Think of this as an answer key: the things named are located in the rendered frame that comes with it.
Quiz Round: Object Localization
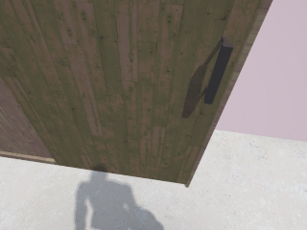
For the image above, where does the wardrobe door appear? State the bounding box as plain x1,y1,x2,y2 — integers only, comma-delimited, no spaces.
0,78,53,159
0,0,264,184

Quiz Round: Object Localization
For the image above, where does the handle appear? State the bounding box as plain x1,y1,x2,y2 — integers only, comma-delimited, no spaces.
203,36,234,104

